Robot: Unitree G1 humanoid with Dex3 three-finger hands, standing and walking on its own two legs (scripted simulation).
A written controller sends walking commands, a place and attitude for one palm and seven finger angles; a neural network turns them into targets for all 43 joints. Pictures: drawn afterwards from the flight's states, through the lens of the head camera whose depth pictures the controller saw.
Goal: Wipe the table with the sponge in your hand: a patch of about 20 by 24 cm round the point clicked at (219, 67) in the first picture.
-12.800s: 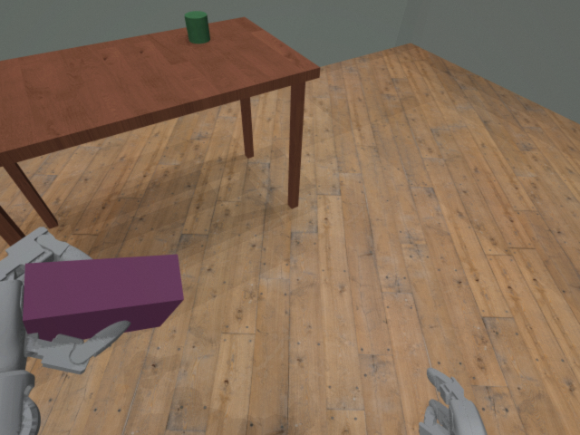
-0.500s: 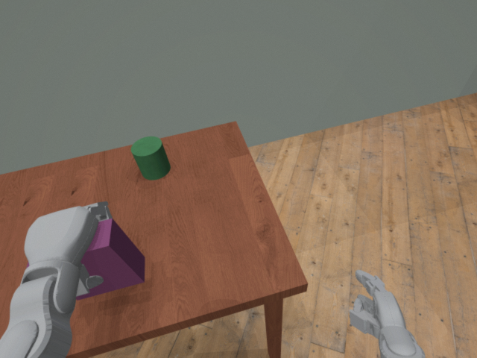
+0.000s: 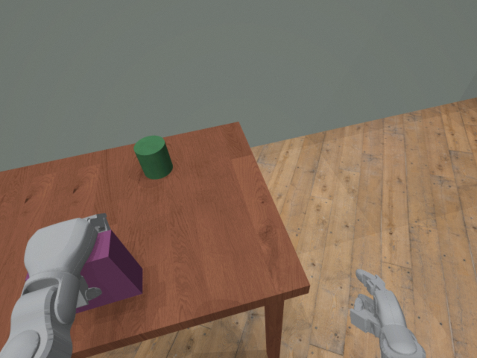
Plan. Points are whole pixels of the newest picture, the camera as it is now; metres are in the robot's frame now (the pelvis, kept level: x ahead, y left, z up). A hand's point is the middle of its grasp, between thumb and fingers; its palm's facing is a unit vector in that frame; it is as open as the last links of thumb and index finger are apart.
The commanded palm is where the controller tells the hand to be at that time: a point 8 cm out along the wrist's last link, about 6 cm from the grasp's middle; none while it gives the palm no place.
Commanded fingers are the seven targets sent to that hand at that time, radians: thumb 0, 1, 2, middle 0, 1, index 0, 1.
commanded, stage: move the sponge above the wiping area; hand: left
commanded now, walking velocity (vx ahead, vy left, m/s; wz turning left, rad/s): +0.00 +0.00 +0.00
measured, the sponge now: (98, 279) +0.20 +0.29 +0.03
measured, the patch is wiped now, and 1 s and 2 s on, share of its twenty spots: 0.00 0.00 0.00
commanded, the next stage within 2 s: lower the sponge onto the table in 1.40 s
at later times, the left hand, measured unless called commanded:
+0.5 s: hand (88, 261) +0.22 +0.30 +0.06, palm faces -0.06 -0.09 -0.99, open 9.3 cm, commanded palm +0.20 +0.30 +0.13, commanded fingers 0.00 0.10 1.30 -1.20 -1.60 -1.20 -1.60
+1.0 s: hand (88, 267) +0.21 +0.30 +0.05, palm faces -0.04 -0.08 -1.00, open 9.3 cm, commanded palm +0.20 +0.29 +0.12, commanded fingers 0.00 0.10 1.30 -1.20 -1.60 -1.20 -1.60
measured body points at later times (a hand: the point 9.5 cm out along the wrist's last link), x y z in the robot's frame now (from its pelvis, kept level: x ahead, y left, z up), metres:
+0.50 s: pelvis +0.00 +0.00 +0.00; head +0.01 -0.03 +0.45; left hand +0.22 +0.30 +0.12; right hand +0.24 -0.21 -0.09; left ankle +0.01 +0.14 -0.74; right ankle -0.02 -0.12 -0.74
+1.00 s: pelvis +0.00 +0.00 +0.00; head +0.01 -0.03 +0.45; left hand +0.21 +0.30 +0.11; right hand +0.25 -0.20 -0.09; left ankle +0.01 +0.14 -0.74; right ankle -0.02 -0.12 -0.74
